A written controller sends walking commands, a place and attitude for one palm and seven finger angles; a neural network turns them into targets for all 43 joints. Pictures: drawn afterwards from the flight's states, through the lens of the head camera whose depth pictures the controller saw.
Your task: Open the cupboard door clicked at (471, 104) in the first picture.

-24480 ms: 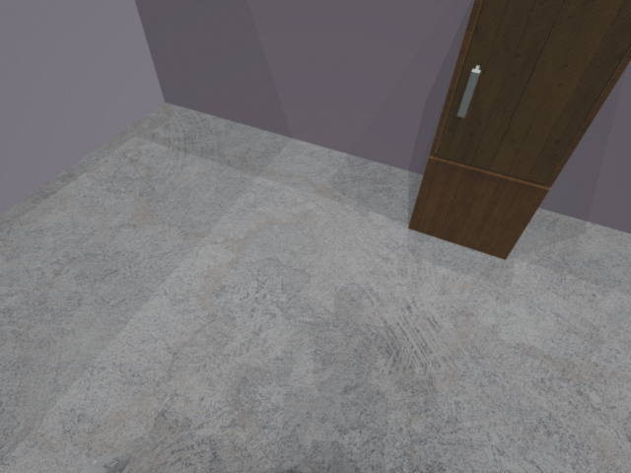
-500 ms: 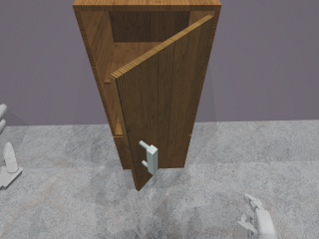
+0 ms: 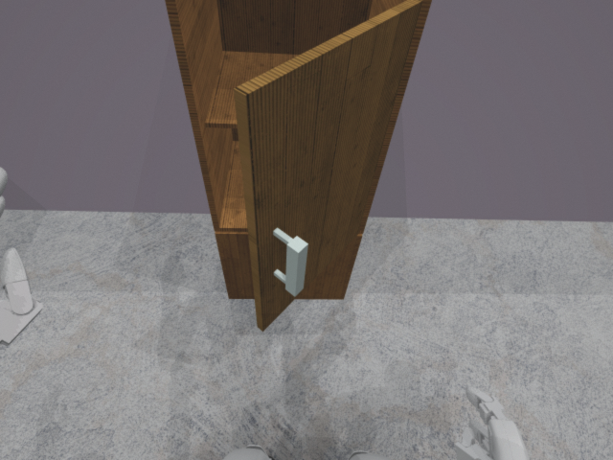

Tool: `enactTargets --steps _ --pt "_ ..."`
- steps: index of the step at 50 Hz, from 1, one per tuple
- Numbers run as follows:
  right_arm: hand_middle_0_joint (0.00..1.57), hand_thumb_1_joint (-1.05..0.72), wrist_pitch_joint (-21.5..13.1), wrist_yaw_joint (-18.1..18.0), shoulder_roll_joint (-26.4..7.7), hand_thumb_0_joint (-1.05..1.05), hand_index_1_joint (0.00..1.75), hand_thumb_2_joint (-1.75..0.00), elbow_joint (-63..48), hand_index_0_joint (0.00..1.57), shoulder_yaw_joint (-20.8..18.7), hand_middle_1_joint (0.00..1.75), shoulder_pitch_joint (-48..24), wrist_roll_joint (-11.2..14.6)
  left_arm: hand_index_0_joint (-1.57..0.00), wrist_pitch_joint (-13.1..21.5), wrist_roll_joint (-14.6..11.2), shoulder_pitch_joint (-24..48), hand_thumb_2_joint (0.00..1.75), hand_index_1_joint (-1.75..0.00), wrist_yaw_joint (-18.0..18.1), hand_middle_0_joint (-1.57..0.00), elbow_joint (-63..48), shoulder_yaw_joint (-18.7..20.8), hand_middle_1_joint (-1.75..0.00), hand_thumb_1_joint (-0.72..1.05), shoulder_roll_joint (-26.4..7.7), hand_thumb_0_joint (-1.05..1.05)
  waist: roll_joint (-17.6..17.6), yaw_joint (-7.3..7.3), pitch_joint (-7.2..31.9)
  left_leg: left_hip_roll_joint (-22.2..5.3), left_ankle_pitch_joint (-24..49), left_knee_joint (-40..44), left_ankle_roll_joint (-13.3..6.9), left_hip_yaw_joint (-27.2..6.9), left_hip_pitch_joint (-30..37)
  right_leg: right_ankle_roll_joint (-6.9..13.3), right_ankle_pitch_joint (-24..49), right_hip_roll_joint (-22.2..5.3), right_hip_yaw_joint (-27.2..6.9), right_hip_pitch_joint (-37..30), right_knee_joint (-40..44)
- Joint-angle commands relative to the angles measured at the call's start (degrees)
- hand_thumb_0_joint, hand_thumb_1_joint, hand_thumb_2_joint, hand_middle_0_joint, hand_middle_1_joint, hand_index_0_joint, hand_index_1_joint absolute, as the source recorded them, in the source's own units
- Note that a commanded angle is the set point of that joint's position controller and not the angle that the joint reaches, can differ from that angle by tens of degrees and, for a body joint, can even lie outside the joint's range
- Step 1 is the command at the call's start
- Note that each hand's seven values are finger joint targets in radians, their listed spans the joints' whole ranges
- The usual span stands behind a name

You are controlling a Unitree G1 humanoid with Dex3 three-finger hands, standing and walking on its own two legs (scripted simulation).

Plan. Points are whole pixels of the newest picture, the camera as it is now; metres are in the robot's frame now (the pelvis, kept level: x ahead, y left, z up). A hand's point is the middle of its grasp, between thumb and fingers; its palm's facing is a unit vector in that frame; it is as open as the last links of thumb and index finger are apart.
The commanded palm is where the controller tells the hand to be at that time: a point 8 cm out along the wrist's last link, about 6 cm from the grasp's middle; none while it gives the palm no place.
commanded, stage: step back with the hand held close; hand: left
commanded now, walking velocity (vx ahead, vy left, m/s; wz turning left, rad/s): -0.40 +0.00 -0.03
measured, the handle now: (287, 261) +0.44 +0.04 -0.07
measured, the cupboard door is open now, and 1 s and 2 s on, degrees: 49 49 49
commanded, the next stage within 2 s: stop stepping back and stand still in 0.26 s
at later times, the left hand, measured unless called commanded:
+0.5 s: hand (33, 458) +0.11 +0.19 +0.20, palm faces +0.22 -0.75 -0.62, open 7.4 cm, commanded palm +0.07 +0.23 +0.19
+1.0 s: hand out of the picture -0.01 +0.18 +0.19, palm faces +0.45 -0.78 -0.43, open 7.4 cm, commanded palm -0.07 +0.21 +0.19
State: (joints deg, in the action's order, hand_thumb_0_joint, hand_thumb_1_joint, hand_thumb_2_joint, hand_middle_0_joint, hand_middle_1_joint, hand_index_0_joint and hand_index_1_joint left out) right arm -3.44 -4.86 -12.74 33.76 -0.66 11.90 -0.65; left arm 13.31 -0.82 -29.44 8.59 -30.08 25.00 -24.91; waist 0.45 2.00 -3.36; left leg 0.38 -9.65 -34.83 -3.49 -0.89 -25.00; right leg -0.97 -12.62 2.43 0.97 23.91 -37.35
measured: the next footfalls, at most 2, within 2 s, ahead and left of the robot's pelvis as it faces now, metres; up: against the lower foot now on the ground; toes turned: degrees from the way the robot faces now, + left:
right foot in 0.22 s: -0.21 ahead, -0.10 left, +0.00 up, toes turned -4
left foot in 0.46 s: -0.02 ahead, +0.02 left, +0.00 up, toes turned -4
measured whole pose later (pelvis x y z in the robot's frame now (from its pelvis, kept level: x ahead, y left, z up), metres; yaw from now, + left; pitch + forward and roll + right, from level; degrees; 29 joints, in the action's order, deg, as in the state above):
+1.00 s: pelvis -0.22 -0.09 +0.00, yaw -2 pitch -3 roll -1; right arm -6.1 -5.5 -11.5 36.3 0.4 15.9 -0.1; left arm 13.0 -0.9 -27.6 9.3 -24.1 25.7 -24.4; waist -0.9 1.2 1.1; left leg -0.9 -16.9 -33.7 -0.7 1.1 -14.3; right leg -0.1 -14.7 1.3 4.0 21.4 -31.6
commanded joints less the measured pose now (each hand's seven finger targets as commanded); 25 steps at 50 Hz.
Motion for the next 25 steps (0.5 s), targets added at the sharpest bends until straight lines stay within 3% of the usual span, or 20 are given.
enactTargets --steps 1,3,5,6,8,9,11,13,14,15,16,17,18,19,20,21,22,23,24,25 --pt "0.2 -0.9 -4.53 -0.47 -7.9 0.0 0.3 -0.9 -9.74 0.2 -3.68 0.3 -6.73 -0.11 -0.2 4.45 -0.33 -3.32 0.9 -0.3 0.8 -0.2 -13.28 11.72 -0.3 0.9 -11.49 0.0 8.6 -2.98 12.5 -15.55 -19.46 22.71 -5.99 -16.34 -15.12 -0.04 -5.9 3.56 -3.04 -23.86 -12.56" --pt "0.2 -0.9 -5.6 0.07 -7.86 0.0 0.3 -0.9 -8.53 0.2 -3.28 0.3 -6.56 -0.98 -0.2 4.47 -0.65 -5.04 0.9 -0.3 0.54 -0.2 -12.73 10.4 -0.3 0.9 -9.48 0.0 10.02 -2.7 9.55 -14.56 -14.31 21.37 -6.02 -14.62 -11.42 0.46 -9.22 3.18 -2.89 -20.23 -7.41" --pt "0.2 -0.9 -6.67 0.83 -7.77 0.0 0.3 -0.9 -5.84 0.2 -2.76 0.3 -5.77 -1.53 -0.2 4.28 -1.66 -4.8 0.9 -0.3 0.24 -0.2 -12.78 7.95 -0.3 0.9 -8.21 0.0 10.69 -2.21 10.15 -13.59 1.9 19.2 -5.23 -14.24 2.46 0.76 -11.89 3.01 -2.08 -11.68 1.0" --pt "0.2 -0.9 -7.3 0.9 -7.94 0.0 0.3 -0.9 -4.56 0.2 -2.8 0.3 -5.87 -1.93 -0.2 4.57 -1.83 -2.87 0.9 -0.3 0.18 -0.2 -13.02 6.86 -0.3 0.9 -7.82 0.0 11.81 -2.0 11.29 -13.81 14.39 17.41 -4.84 -13.82 9.11 0.95 -11.7 2.56 -2.33 -8.6 3.55" --pt "0.2 -0.9 -7.89 1.62 -8.15 0.0 0.3 -0.9 -1.59 0.2 -3.02 0.3 -4.01 -2.48 -0.2 5.34 -2.22 -0.36 0.9 -0.3 -0.07 -0.2 -14.04 6.77 -0.3 0.9 -9.58 0.0 12.21 -2.25 17.73 -14.66 45.84 10.82 -3.79 -12.84 28.18 0.62 -10.82 1.74 -3.61 -2.14 9.64" --pt "0.2 -0.9 -7.68 2.11 -7.96 0.0 0.3 -0.9 -1.35 0.2 -3.09 0.3 -4.31 -2.33 -0.2 5.32 -2.2 0.43 0.9 -0.3 -0.29 -0.2 -13.93 6.89 -0.3 0.9 -10.19 0.0 11.52 -2.69 20.94 -14.42 52.91 7.9 -3.32 -11.24 34.23 0.36 -9.29 1.37 -4.2 -1.41 11.36" --pt "0.2 -0.9 -7.14 2.7 -7.76 0.0 0.3 -0.9 -2.07 0.2 -3.23 0.3 -5.19 -1.88 -0.2 5.49 -1.99 0.3 0.9 -0.3 -0.7 -0.2 -15.06 7.73 -0.3 0.9 -11.21 0.0 11.76 -3.24 25.92 -13.06 58.48 4.45 -2.74 -7.71 40.72 -0.32 -4.87 1.31 -3.3 -2.0 13.32" --pt "0.2 -0.9 -6.3 3.24 -7.75 0.0 0.3 -0.9 -4.88 0.2 -3.57 0.3 -7.08 -0.86 -0.2 5.77 -2.61 -0.17 0.9 -0.3 -1.12 -0.2 -18.55 10.23 -0.3 0.9 -13.01 0.0 7.69 -4.22 29.15 -11.27 52.47 2.33 -2.39 -4.57 39.33 -1.41 4.81 0.82 -2.61 -6.76 15.08" --pt "0.2 -0.9 -5.08 3.3 -7.03 0.0 0.3 -0.9 -7.0 0.2 -3.23 0.3 -8.4 0.02 -0.2 5.66 -2.85 -1.38 0.9 -0.3 -1.23 -0.2 -19.91 12.33 -0.3 0.9 -14.88 0.0 1.18 -4.4 29.2 -8.74 44.88 0.35 -1.33 -1.04 33.84 -2.75 22.21 -1.01 -2.66 -11.06 17.3" --pt "0.2 -0.9 -3.69 3.0 -6.07 0.0 0.3 -0.9 -9.56 0.2 -2.41 0.3 -10.46 1.02 -0.2 5.59 -3.49 -2.63 0.9 -0.3 -1.31 -0.2 -20.57 15.29 -0.3 0.9 -17.55 0.0 -9.04 -4.56 27.77 -4.48 26.95 -1.97 0.52 3.75 22.23 -4.37 47.19 -5.5 -3.69 -18.56 17.05" --pt "0.2 -0.9 -2.59 2.39 -5.52 0.0 0.3 -0.9 -12.3 0.2 -1.21 0.3 -12.86 1.97 -0.2 5.66 -4.14 -5.45 0.9 -0.3 -0.95 -0.2 -19.92 18.95 -0.3 0.9 -20.61 0.0 -17.16 -5.28 25.46 0.58 -0.45 -6.06 2.55 6.51 6.45 -6.19 72.67 -12.17 -5.84 -26.78 14.45" --pt "0.2 -0.9 -2.55 2.11 -5.5 0.0 0.3 -0.9 -13.46 0.2 -0.57 0.3 -15.01 3.11 -0.2 5.17 -4.54 -10.52 0.9 -0.3 -0.71 -0.2 -15.81 21.18 -0.3 0.9 -20.37 0.0 -19.03 -5.5 21.21 4.69 -15.15 -10.72 3.46 5.84 -4.18 -10.98 85.82 -15.08 -5.44 -28.87 12.39" --pt "0.2 -0.9 -2.64 2.24 -5.28 0.0 0.3 -0.9 -13.48 0.2 -0.35 0.3 -15.73 3.67 -0.2 4.23 -5.21 -14.82 0.9 -0.3 -0.94 -0.2 -12.76 21.62 -0.3 0.9 -18.76 0.0 -16.37 -5.66 18.45 3.85 -15.06 -10.7 3.14 3.34 -5.37 -13.56 83.91 -15.23 -2.81 -26.51 10.8" --pt "0.2 -0.9 -2.74 1.92 -4.36 0.0 0.3 -0.9 -13.21 0.2 -0.08 0.3 -14.82 2.84 -0.2 3.33 -5.22 -16.9 0.9 -0.3 -1.3 -0.2 -13.4 20.92 -0.3 0.9 -17.29 0.0 -11.72 -5.16 17.66 3.65 -13.08 -4.5 2.51 6.95 -2.81 -10.64 80.6 -12.63 -1.06 -25.61 7.94" --pt "0.2 -0.9 -2.39 1.15 -4.36 0.0 0.3 -0.9 -12.22 0.2 0.19 0.3 -14.1 2.32 -0.2 1.78 -5.21 -17.86 0.9 -0.3 -1.32 -0.2 -13.02 18.77 -0.3 0.9 -14.67 0.0 -5.8 -4.08 18.56 3.62 -3.5 0.25 1.75 8.85 4.31 -6.43 73.51 -9.22 -0.51 -22.66 5.0" --pt "0.2 -0.9 -2.27 0.8 -5.46 0.0 0.3 -0.9 -11.03 0.2 0.24 0.3 -13.22 1.93 -0.2 1.27 -5.73 -16.82 0.9 -0.3 -1.61 -0.2 -14.71 14.7 -0.3 0.9 -11.06 0.0 2.29 -1.55 20.46 1.98 14.57 5.72 0.67 6.94 15.65 -3.97 57.65 -5.9 1.21 -17.8 0.58" --pt "0.2 -0.9 -2.01 0.81 -7.58 0.0 0.3 -0.9 -8.81 0.2 -0.43 0.3 -9.86 1.08 -0.2 1.43 -6.11 -15.54 0.9 -0.3 -1.08 -0.2 -16.28 14.8 -0.3 0.9 -12.55 0.0 10.26 -0.78 22.12 -4.57 40.33 5.77 -2.3 -0.74 28.54 -3.75 27.68 -2.17 2.11 -6.98 -5.15" --pt "0.2 -0.9 -2.64 1.56 -8.4 0.0 0.3 -0.9 -7.45 0.2 -1.13 0.3 -6.03 0.43 -0.2 0.75 -5.86 -13.16 0.9 -0.3 -0.93 -0.2 -14.66 13.04 -0.3 0.9 -12.39 0.0 15.85 -0.56 20.05 -12.75 50.38 9.99 -5.48 -9.49 31.79 -2.89 -13.53 0.48 0.91 1.64 -12.43" --pt "0.2 -0.9 -4.08 1.88 -8.39 0.0 0.3 -0.9 -6.0 0.2 -1.78 0.3 -3.48 0.02 -0.2 0.33 -5.12 -10.08 0.9 -0.3 -1.31 -0.2 -11.23 9.09 -0.3 0.9 -9.3 0.0 12.19 -0.93 14.73 -15.34 39.61 13.92 -5.83 -12.31 25.49 -1.43 -25.0 0.79 -3.32 1.17 -16.89" --pt "0.2 -0.9 -5.28 1.54 -8.96 0.0 0.3 -0.9 -5.61 0.2 -2.27 0.3 -3.3 0.48 -0.2 -0.72 -4.7 -6.98 0.9 -0.3 -1.32 -0.2 -5.38 5.9 -0.3 0.9 -6.23 0.0 10.13 -0.55 7.79 -16.06 25.73 16.74 -5.72 -12.9 17.14 -0.88 -23.56 -0.58 -5.88 0.74 -17.02"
